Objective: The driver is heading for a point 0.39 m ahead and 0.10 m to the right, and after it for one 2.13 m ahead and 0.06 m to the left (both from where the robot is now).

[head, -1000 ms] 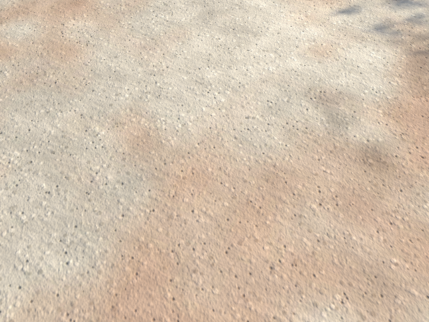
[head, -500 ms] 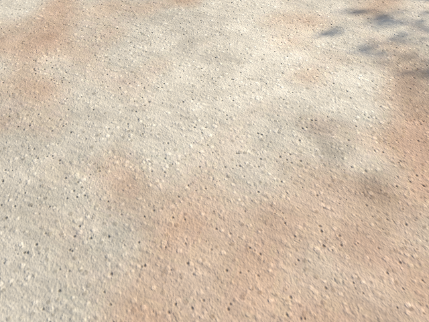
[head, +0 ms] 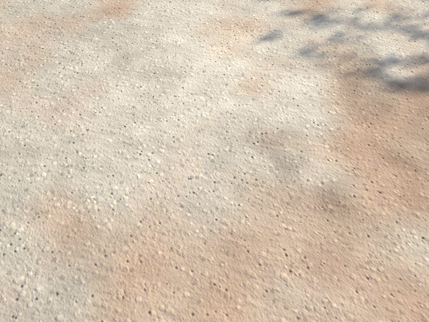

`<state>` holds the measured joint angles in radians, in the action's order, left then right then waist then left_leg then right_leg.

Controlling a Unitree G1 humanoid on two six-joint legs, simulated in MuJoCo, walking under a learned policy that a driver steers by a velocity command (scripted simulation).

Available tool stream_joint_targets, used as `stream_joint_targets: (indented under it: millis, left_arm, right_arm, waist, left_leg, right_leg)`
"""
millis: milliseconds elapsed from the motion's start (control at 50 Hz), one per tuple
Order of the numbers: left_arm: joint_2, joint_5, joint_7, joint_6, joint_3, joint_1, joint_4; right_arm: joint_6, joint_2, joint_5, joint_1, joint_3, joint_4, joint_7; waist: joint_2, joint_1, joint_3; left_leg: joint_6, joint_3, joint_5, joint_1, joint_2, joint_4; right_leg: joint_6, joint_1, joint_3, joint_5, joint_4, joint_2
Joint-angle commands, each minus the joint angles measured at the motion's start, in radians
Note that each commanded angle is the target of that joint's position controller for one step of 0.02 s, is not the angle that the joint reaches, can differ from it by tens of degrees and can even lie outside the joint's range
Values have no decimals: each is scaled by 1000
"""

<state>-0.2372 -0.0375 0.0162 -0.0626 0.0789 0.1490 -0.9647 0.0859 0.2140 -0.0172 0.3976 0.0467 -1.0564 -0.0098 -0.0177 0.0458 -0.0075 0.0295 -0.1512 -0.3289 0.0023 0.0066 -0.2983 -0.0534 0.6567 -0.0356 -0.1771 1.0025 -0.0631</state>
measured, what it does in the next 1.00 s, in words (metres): walks ahead: right foot, then left foot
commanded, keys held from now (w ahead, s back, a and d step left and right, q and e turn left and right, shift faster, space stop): w+e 0.36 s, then w+q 0.64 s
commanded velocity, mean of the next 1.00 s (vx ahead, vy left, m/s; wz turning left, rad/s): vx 0.49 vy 0.00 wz -0.06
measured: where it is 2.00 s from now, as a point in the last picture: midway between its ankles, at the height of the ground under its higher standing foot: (237, 221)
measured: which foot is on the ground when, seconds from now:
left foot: down 0.00-0.22, up 0.24-0.78, down 0.80-1.00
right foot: up 0.00-0.18, down 0.20-0.82, up 0.84-1.00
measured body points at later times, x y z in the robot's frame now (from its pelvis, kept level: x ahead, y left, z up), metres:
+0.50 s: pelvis +0.26 -0.09 +0.01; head +0.27 -0.10 +0.46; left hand +0.39 +0.16 -0.11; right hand +0.35 -0.39 -0.10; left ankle +0.46 +0.08 -0.66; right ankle +0.24 -0.14 -0.74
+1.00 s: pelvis +0.58 -0.08 +0.00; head +0.61 -0.08 +0.45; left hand +0.72 +0.19 -0.10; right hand +0.67 -0.35 -0.11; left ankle +0.60 -0.01 -0.74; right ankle +0.60 -0.25 -0.66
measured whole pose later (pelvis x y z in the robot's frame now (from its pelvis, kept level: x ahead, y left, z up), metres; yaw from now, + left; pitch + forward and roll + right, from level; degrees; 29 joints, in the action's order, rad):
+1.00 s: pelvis +0.58 -0.08 +0.00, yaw +0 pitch +2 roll +1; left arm -0.28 0.01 0.00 -0.11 0.04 0.18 -0.77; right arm 0.06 0.27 0.01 0.27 0.06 -0.78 0.02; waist -0.02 0.02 0.03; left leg 0.10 0.04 -0.15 -0.26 0.12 -0.38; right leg 0.02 0.59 -0.07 -0.31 1.07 -0.09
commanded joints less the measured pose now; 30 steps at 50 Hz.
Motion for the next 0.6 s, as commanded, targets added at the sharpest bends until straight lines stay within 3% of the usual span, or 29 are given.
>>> stream_joint_targets:
  millis: [20,80,120,160,180,200,220,240,260,280,300,320,340,380,420,520,600]
  left_arm:
    - [16,10,18,-4,-22,-177,123]
    - [-3,11,36,4,-25,-244,172]
    - [-30,10,47,8,-16,-246,196]
    - [-81,11,54,15,9,-155,194]
    - [-124,10,53,19,33,-32,170]
    - [-186,9,39,28,68,122,131]
    - [-269,4,14,38,88,223,107]
    - [-304,16,18,26,78,194,145]
    - [-229,23,20,15,57,196,140]
    - [-187,24,18,0,45,140,145]
    - [-159,22,22,-12,35,53,168]
    - [-134,29,22,-18,27,-11,188]
    - [-126,38,19,-21,22,-35,201]
    - [-127,34,9,-25,18,-18,197]
    - [-137,37,-5,-31,17,35,176]
    - [-154,39,-21,-34,11,128,137]
    - [-161,42,-26,-34,9,176,103]
  right_arm:
    - [10,163,0,-31,25,55,-19]
    - [6,183,17,13,34,42,-24]
    - [1,195,26,4,40,46,-24]
    - [-12,223,29,-22,50,63,-30]
    - [-20,236,29,-42,54,74,-32]
    - [-20,232,28,-52,52,87,-33]
    - [-10,155,-8,-29,31,115,-25]
    - [30,61,18,30,0,169,-6]
    - [66,154,58,-125,25,202,5]
    - [80,173,75,-175,30,226,7]
    - [80,172,59,-170,34,211,-4]
    - [69,183,36,-147,47,201,-13]
    - [51,185,29,-124,52,201,-14]
    - [24,161,19,-122,54,209,-16]
    - [9,143,8,-176,49,224,-18]
    - [15,129,21,-318,39,260,-2]
    - [20,124,36,-404,26,292,24]
  waist:
    - [85,8,122]
    - [87,16,132]
    - [100,-13,113]
    - [142,-83,38]
    - [148,-152,-27]
    - [122,-229,-101]
    - [-99,-212,-186]
    - [-222,-120,-346]
    - [-93,-177,-271]
    - [-70,-148,-140]
    - [31,-91,-65]
    - [37,-46,-40]
    - [15,-15,-32]
    - [-3,1,-19]
    - [-22,-20,5]
    - [-36,-94,31]
    - [-25,-132,70]
  left_leg:
    - [101,66,440,-74,-239,166]
    - [95,7,496,-27,-267,157]
    - [79,-34,745,36,-285,83]
    - [59,-65,1075,77,-294,-92]
    - [44,-72,1138,47,-285,-255]
    - [13,-78,1028,-89,-248,-485]
    - [-26,-75,301,-377,-156,-856]
    - [-51,131,-263,-671,37,-1143]
    - [-23,257,-203,-782,-13,-1181]
    - [3,241,-105,-820,-57,-1120]
    - [4,240,-31,-755,-104,-1035]
    - [-2,244,7,-673,-135,-954]
    - [-9,252,26,-606,-154,-915]
    - [-35,230,59,-575,-165,-827]
    - [-61,207,174,-613,-168,-722]
    - [-42,189,487,-668,-148,-436]
    - [-12,187,523,-739,-123,-328]
  right_leg:
    - [15,54,53,142,-209,-15]
    - [-8,-3,103,157,-314,3]
    - [-44,-58,131,119,-352,32]
    - [-83,-200,175,41,-338,95]
    - [-111,-361,181,42,-367,128]
    - [-149,-613,134,56,-415,139]
    - [-216,-879,-200,33,-428,-70]
    - [-410,-1076,-807,-221,-656,-290]
    - [-340,-1019,-764,-261,-753,-261]
    - [-297,-883,-611,-210,-761,-227]
    - [-265,-710,-492,-98,-770,-179]
    - [-243,-581,-402,-16,-778,-138]
    - [-235,-497,-360,20,-792,-113]
    - [-234,-414,-286,76,-817,-93]
    - [-226,-390,-213,143,-844,-82]
    - [-143,-480,-107,173,-860,-63]
    - [-115,-630,-68,198,-866,-108]
Velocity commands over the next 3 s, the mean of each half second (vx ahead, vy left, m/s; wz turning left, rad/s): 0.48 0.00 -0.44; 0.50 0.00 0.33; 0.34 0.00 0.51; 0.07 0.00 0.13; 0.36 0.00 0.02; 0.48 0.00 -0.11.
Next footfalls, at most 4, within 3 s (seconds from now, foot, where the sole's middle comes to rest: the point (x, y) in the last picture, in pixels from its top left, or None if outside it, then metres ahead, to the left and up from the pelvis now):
0.20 right None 0.28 -0.14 -0.78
0.80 left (217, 280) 0.64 -0.02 -0.78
1.24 right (266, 206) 0.93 -0.22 -0.78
1.66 left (200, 218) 0.88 0.03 -0.78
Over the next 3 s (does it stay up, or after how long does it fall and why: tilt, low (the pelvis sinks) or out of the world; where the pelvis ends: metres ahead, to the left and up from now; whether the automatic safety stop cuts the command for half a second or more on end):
stays up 1.27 0.07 0.00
